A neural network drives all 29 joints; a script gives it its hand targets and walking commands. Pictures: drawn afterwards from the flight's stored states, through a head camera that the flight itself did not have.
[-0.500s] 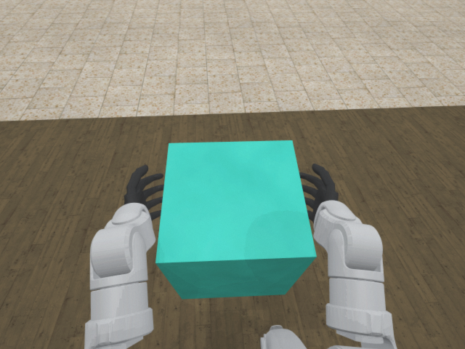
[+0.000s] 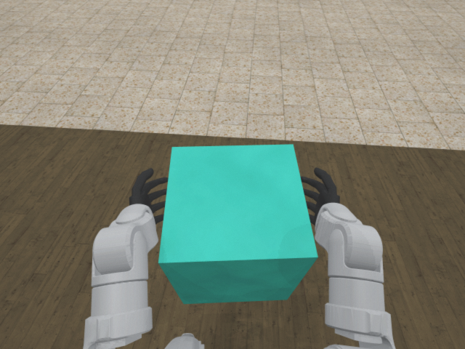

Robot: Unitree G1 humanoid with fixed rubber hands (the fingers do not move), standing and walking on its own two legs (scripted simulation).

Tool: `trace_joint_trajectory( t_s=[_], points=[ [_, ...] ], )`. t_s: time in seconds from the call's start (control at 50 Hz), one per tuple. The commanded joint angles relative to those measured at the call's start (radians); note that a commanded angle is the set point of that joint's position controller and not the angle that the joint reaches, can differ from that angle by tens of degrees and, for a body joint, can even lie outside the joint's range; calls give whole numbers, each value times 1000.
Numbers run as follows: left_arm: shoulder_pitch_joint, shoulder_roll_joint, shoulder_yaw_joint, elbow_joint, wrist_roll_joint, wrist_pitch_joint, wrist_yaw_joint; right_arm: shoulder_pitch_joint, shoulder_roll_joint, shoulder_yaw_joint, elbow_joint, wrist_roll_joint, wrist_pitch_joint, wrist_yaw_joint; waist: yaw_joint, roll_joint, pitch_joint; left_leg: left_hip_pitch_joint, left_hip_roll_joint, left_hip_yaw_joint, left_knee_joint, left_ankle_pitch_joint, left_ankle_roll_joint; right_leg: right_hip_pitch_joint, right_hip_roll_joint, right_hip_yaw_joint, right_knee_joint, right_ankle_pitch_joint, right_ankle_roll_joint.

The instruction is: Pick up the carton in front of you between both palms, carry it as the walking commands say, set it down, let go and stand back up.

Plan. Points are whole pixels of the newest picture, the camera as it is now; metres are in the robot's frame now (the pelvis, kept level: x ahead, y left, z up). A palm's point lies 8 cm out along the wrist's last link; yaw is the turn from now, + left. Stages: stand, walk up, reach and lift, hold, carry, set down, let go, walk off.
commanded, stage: carry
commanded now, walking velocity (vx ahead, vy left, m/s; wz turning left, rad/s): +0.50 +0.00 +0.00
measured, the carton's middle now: (234, 229) +0.33 +0.01 +0.00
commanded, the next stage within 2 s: none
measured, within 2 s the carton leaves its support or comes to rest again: neither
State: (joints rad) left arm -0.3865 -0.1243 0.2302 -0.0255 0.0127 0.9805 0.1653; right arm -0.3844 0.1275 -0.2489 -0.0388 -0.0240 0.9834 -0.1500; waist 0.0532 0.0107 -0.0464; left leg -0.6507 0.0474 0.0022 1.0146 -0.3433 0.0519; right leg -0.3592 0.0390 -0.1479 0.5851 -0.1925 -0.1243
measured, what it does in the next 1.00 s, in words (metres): goes down: left foot 0.04 m lower, then right foot 0.03 m lower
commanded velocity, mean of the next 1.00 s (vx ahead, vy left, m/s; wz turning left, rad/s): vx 0.50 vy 0.00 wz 0.00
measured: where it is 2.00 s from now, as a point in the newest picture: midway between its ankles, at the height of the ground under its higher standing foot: (247, 182)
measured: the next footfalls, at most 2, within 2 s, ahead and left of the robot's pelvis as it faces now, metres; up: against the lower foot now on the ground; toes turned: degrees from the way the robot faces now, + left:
left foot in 0.26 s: +0.34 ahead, +0.09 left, -0.04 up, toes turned +2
right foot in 0.76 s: +0.60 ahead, -0.11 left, -0.07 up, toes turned -6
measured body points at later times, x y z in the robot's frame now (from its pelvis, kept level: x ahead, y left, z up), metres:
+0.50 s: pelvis +0.30 +0.03 -0.04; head +0.32 +0.03 +0.41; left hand +0.65 +0.15 +0.04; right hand +0.61 -0.16 +0.04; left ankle +0.30 +0.09 -0.76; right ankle +0.32 -0.11 -0.70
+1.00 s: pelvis +0.58 -0.05 -0.07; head +0.60 -0.07 +0.38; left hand +0.91 +0.11 +0.01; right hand +0.93 -0.19 +0.01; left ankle +0.64 +0.09 -0.74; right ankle +0.56 -0.10 -0.80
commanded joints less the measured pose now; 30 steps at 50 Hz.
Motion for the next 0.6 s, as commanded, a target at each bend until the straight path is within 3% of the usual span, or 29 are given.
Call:
trace_joint_trajectory(
  t_s=[0.0,0.02,0.04,0.06,0.14,0.18,0.2,0.22,0.24,0.26,0.28,0.3,0.32,0.34,0.36,0.4,0.42,0.44,0.5,0.56,0.58],
  points=[
    [-608,-779,-674,-145,-239,-39,-58,-540,750,624,-88,141,-45,-4,20,-119,-364,-78,11,13,-129,181,-5,368,-264,304,-174,456,-104],
    [-610,-768,-681,-150,-236,-42,-59,-540,736,626,-111,126,-48,-7,15,-112,-363,-101,6,22,-142,226,8,402,-257,307,-170,512,-80],
    [-604,-764,-692,-166,-244,-45,-57,-540,728,630,-133,139,-47,-6,19,-105,-350,-92,1,30,-200,278,8,409,-233,265,-145,544,-72],
    [-598,-766,-692,-175,-251,-42,-56,-551,710,633,-150,139,-45,-8,38,-73,-337,-97,-21,55,-242,320,14,433,-211,255,-131,592,-60],
    [-514,-700,-671,-158,-237,-22,-42,-494,640,614,-164,136,-19,-12,72,-105,-300,1,-81,110,-499,464,36,463,-152,181,-63,579,-44],
    [-518,-693,-665,-154,-229,-11,-38,-468,612,592,-149,116,-2,-10,56,-110,-313,176,-94,123,-591,543,60,412,-142,163,28,555,-19],
    [-517,-684,-666,-132,-210,-1,-33,-453,606,575,-128,107,6,-9,-10,-104,-346,322,-69,94,-619,567,66,358,-152,160,112,540,1],
    [-520,-693,-685,-120,-229,4,-34,-432,580,563,-107,85,11,-13,-40,-65,-378,462,-88,166,-632,585,69,303,-121,101,252,540,23],
    [-542,-686,-668,-128,-216,15,-35,-409,567,546,-91,82,21,-13,-71,34,-420,671,51,26,-561,718,58,121,-107,97,445,203,49],
    [-547,-705,-670,-109,-233,29,-35,-425,561,540,-88,77,28,-18,-48,209,-540,945,308,-284,-371,903,172,-181,-47,101,651,-360,77],
    [-567,-686,-665,-125,-238,37,-30,-422,550,542,-77,80,29,-25,-121,269,-597,1053,389,-583,-489,593,313,-391,31,130,874,-456,101],
    [-597,-674,-641,-137,-228,35,-21,-460,599,566,-80,126,29,-22,-130,180,-519,997,315,-578,-545,443,293,-485,10,143,878,-406,76],
    [-605,-703,-620,-120,-216,32,-17,-511,636,583,-98,138,27,-14,-121,121,-461,876,290,-504,-579,384,265,-487,-29,162,851,-362,72],
    [-607,-723,-601,-126,-195,27,-15,-576,688,623,-139,179,20,-2,-113,35,-434,775,282,-483,-601,365,255,-452,-61,169,789,-314,74],
    [-616,-744,-596,-116,-179,18,-14,-626,719,644,-153,212,11,12,-89,7,-417,691,251,-411,-622,309,223,-406,-81,174,694,-271,78],
    [-569,-740,-575,-85,-121,3,-13,-662,776,690,-138,243,-7,30,-64,17,-388,568,227,-348,-647,309,206,-335,-108,181,591,-216,90],
    [-550,-750,-583,-91,-114,-6,-14,-656,780,703,-140,251,-14,38,-67,27,-392,554,216,-290,-656,335,202,-313,-110,165,544,-172,98],
    [-547,-762,-593,-93,-117,-13,-18,-638,789,704,-138,241,-21,42,-74,61,-390,571,209,-254,-653,409,207,-326,-118,155,481,-145,104],
    [-526,-757,-595,-108,-111,-29,-20,-611,780,712,-128,245,-32,43,-106,70,-369,657,164,-182,-618,629,187,-368,-109,131,308,-4,108],
    [-522,-712,-590,-116,-94,-30,-13,-570,765,704,-100,247,-26,36,-126,65,-345,667,157,-123,-599,655,167,-324,-83,104,160,148,93],
    [-511,-716,-601,-121,-120,-29,-13,-573,750,705,-133,251,-32,33,-138,74,-344,684,130,-117,-580,626,156,-319,-62,86,123,159,86]
  ],
)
